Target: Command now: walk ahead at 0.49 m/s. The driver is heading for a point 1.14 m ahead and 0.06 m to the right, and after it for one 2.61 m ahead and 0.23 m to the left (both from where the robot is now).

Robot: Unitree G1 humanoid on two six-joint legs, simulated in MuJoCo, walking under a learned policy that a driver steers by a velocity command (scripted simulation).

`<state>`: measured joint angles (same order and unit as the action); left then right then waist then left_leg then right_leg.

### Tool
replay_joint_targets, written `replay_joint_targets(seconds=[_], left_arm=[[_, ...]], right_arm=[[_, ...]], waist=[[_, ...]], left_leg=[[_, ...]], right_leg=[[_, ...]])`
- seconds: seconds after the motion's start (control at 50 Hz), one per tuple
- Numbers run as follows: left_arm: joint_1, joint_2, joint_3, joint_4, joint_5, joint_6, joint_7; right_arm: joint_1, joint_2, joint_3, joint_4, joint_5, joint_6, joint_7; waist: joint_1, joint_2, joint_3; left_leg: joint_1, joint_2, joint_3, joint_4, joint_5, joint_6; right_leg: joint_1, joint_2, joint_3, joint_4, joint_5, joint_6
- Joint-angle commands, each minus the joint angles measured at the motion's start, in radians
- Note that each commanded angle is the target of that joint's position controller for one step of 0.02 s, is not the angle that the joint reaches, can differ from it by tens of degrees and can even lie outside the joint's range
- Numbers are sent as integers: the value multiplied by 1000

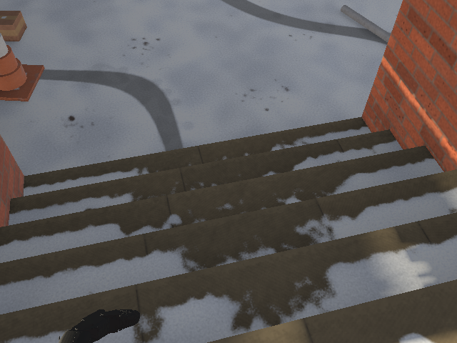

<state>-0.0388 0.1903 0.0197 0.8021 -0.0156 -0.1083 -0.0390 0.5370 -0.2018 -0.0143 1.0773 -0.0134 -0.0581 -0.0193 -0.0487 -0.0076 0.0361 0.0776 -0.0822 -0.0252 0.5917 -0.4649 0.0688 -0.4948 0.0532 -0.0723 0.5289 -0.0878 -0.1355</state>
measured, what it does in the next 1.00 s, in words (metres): walks ahead: left foot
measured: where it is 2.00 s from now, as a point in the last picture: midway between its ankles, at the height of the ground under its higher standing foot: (237, 231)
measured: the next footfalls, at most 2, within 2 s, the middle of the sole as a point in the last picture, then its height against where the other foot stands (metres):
left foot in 0.44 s outside the picture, level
right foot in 1.10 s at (270, 294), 0.18 m lower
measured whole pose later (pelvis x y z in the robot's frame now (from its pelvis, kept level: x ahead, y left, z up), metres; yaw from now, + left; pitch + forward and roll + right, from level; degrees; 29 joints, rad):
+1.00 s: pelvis +0.47 +0.00 -0.03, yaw -1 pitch +1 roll +3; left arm 0.09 0.24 0.05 0.84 -0.01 -0.05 -0.07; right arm 0.55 -0.21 -0.05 0.98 0.03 -0.07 -0.05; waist -0.11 -0.05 -0.03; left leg -0.10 0.02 0.02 0.78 -0.69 -0.04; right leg -0.62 -0.08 0.07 0.57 0.47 -0.09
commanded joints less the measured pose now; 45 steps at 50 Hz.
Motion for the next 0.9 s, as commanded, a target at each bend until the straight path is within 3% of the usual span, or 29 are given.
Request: replay_joint_targets(seconds=[0.02,0.04,0.06,0.08,0.1,0.14,0.2,0.26,0.28,0.32,0.34,0.38,0.42,0.44,0.46,0.48,0.5,0.52,0.56,0.62,0.66,0.68,0.7,0.72,0.76,0.8,0.84,0.86,0.9], left_arm=[[521,181,63,119,16,18,14],[394,139,52,100,1,15,17],[281,94,38,74,3,6,12],[234,61,22,68,16,-3,3],[226,51,16,77,28,-8,0],[260,56,13,104,25,-7,-1],[330,129,25,135,33,-6,21],[387,163,32,149,21,2,40],[405,171,35,158,26,5,38],[441,164,34,177,19,13,32],[459,175,37,185,40,8,30],[430,146,32,180,22,12,30],[441,145,27,182,-8,29,33],[444,151,27,189,-7,40,42],[454,141,24,183,3,43,49],[546,68,5,179,24,26,49],[592,45,4,178,-17,-5,38],[472,151,27,151,-43,-16,38],[396,160,44,134,-26,24,44],[426,114,54,135,-17,67,53],[336,118,62,96,-4,72,51],[312,92,55,92,4,74,48],[282,71,45,80,5,72,45],[328,83,52,110,8,69,34],[299,93,55,108,4,70,29],[120,126,63,23,-7,45,12],[1,117,54,-21,1,21,5],[-19,114,50,-35,11,12,-10],[40,79,42,-4,37,20,-39]], right_arm=[[79,-38,4,-64,30,-61,40],[-54,-115,-16,-122,61,-75,40],[-154,-140,-25,-158,66,-79,31],[-167,-141,-35,-157,57,-71,20],[-120,-117,-38,-153,45,-57,14],[-72,-67,-37,-145,41,-29,2],[-203,-78,-40,-205,18,-18,-15],[-360,-76,-36,-257,8,-25,-9],[-355,-53,-31,-251,8,-24,-4],[-383,-64,-33,-254,22,-14,4],[-285,-95,-51,-205,18,-19,15],[-300,-115,-58,-208,15,-24,26],[-408,-75,-43,-267,20,-33,24],[-312,-92,-56,-241,24,-39,28],[-126,-198,-92,-191,21,-46,27],[-12,-272,-103,-175,28,-40,35],[53,-233,-90,-165,21,-41,52],[17,-154,-73,-165,31,-52,57],[-179,-94,-41,-227,22,-52,68],[-194,-61,-28,-215,20,-55,56],[-113,-94,-36,-184,13,-48,31],[-84,-113,-46,-164,5,-40,20],[-70,-125,-51,-157,17,-34,10],[-51,-156,-60,-150,5,-39,6],[-53,-138,-55,-141,16,-39,4],[95,-100,-51,-92,28,-46,-12],[157,-113,-58,-86,15,-45,-29],[118,-105,-54,-107,21,-39,-46],[-1,-116,-48,-147,20,-30,-42]], waist=[[189,-162,-423],[158,-119,-185],[118,-10,-71],[73,47,-23],[29,23,-33],[1,-24,-13],[18,-38,26],[67,-25,10],[66,-36,-31],[79,-71,-22],[52,-64,-69],[38,-67,-29],[53,-91,49],[-1,-92,17],[-56,32,-96],[-28,276,-215],[-25,411,-242],[-40,276,-111],[37,37,-36],[91,56,-10],[66,61,1],[58,50,-21],[54,48,-24],[62,40,-68],[59,59,-44],[-23,88,20],[-68,105,60],[-50,90,71],[-26,65,60]], left_leg=[[-735,-7,-168,903,-96,-10],[-819,65,-138,877,-23,8],[-788,111,-109,822,79,13],[-733,144,-89,767,138,8],[-651,176,-91,714,176,3],[-587,197,-66,631,183,-16],[-663,228,-39,456,284,-52],[-689,217,-27,209,479,-43],[-584,182,6,187,519,-52],[-528,151,31,163,511,-62],[-445,155,15,317,628,-53],[-531,164,11,320,509,-25],[-486,106,72,35,184,-13],[-380,80,96,-62,234,2],[-161,182,-59,-78,406,66],[90,400,-365,-99,537,182],[156,485,-719,-279,371,306],[40,468,-636,-299,319,290],[-190,395,-392,-314,419,232],[-298,306,-231,-373,423,179],[-236,305,-203,-385,524,174],[-234,299,-170,-367,585,175],[-224,293,-145,-363,614,168],[-225,297,-134,-305,617,172],[-252,299,-126,-282,565,165],[-9,334,-210,-201,336,141],[60,361,-276,-162,271,132],[-11,337,-227,-146,237,115],[-438,239,-86,-124,122,87]], right_leg=[[935,-442,851,-194,-177,-322],[732,-402,709,-268,-267,-255],[536,-356,576,-315,-213,-207],[392,-313,472,-344,-116,-176],[305,-271,391,-360,-69,-153],[190,-230,299,-384,-12,-142],[160,-235,257,-401,75,-145],[235,-209,210,-365,163,-94],[202,-179,159,-337,203,-83],[197,-173,142,-322,165,-77],[178,-219,159,-253,223,-92],[246,-241,167,-176,247,-88],[267,-227,206,-130,202,-62],[291,-222,213,-27,259,-53],[209,-159,158,243,260,-18],[-42,-28,71,630,-272,36],[-292,49,197,805,-504,23],[-375,-2,229,917,-421,13],[-298,-96,214,856,-236,25],[-178,-165,192,644,-129,65],[-239,-170,176,489,-65,74],[-217,-168,155,440,-24,82],[-210,-171,144,386,18,89],[-174,-162,137,446,118,88],[-201,-162,133,438,163,79],[-539,-196,207,345,228,49],[-660,-201,220,263,230,44],[-583,-215,224,143,356,50],[-121,-129,108,82,663,46]])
